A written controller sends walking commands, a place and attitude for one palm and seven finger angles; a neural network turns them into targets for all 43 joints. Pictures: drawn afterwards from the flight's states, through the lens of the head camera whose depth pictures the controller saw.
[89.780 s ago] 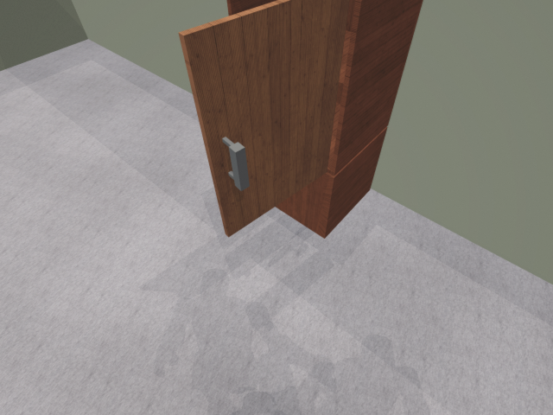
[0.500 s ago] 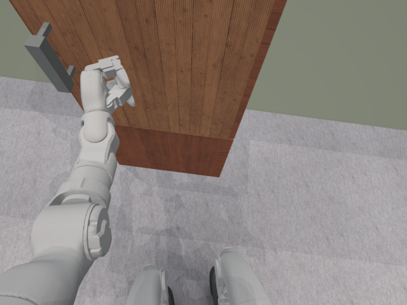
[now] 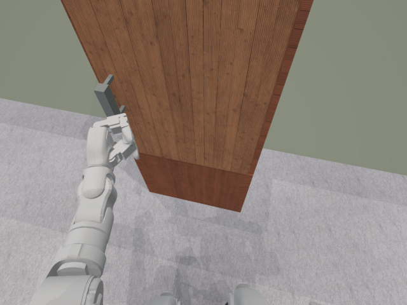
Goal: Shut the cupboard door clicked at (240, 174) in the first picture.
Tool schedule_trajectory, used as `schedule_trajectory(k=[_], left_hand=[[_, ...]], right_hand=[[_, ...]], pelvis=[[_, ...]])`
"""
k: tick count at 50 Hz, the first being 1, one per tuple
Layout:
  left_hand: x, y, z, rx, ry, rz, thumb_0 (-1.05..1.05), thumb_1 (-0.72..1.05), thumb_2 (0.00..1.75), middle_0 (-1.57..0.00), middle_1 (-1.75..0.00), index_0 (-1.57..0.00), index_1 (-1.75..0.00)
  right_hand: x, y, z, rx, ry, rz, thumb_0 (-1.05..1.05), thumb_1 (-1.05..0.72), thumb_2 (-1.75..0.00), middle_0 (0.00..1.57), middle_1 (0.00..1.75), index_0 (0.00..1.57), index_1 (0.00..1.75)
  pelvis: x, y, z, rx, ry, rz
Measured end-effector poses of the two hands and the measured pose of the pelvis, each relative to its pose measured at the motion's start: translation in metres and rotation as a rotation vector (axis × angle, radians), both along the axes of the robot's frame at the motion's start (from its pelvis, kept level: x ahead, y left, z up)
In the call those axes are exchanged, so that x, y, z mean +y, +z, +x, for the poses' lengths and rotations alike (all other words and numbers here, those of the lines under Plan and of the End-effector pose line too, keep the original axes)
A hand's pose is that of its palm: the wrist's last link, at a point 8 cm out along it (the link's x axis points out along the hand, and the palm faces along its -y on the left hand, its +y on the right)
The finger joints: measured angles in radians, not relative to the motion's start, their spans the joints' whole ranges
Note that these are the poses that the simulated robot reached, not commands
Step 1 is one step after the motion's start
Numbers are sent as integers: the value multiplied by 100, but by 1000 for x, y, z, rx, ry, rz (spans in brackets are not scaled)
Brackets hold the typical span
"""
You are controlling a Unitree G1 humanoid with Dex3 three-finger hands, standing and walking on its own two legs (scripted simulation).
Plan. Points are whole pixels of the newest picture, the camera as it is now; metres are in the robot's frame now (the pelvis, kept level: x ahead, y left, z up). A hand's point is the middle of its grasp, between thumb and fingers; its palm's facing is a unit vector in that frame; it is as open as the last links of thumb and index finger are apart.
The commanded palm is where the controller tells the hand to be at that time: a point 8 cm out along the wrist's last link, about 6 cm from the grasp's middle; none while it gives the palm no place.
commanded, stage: draw the hand back to the body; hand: left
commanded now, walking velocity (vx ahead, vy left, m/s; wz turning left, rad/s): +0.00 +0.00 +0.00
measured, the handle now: (113, 100) +0.60 +0.23 +0.00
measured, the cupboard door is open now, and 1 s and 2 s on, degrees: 0 0 0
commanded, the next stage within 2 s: step back with the hand held close in 1.24 s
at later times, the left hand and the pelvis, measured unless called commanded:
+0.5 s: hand (46, 185) +0.29 +0.22 +0.15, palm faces +0.26 -0.93 -0.27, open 3.6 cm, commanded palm +0.24 +0.27 +0.17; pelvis +0.02 +0.01 +0.05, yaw +1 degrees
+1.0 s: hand out of the picture +0.19 +0.29 +0.22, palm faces +0.52 -0.75 -0.42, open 7.0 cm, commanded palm +0.15 +0.32 +0.23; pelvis +0.02 +0.02 +0.06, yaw +1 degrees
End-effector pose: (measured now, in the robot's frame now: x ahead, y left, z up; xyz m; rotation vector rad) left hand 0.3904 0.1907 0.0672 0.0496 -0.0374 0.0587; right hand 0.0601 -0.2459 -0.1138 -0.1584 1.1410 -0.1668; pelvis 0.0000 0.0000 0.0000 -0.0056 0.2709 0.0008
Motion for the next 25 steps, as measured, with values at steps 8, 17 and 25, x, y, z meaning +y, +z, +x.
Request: schedule_trajectory(k=[8,17,25], left_hand=[[19,31,-41,-17,-39,0,2,90,90,-129,-148,-128,-148],[44,60,-94,78,77,172,2,90,90,-113,-131,-113,-131],[77,95,-138,47,211,221,2,90,90,-93,-109,-93,-109]], right_hand=[[-4,28,36,-156,23,-28,1,-91,-89,20,30,20,30],[10,68,96,-328,27,-47,1,-91,-89,20,30,20,30],[39,96,140,-458,126,-18,1,-91,-89,20,30,20,30]], pelvis=[[1,16,0,-90,5,-1],[6,40,8,-215,1,7],[11,53,16,-297,15,4]])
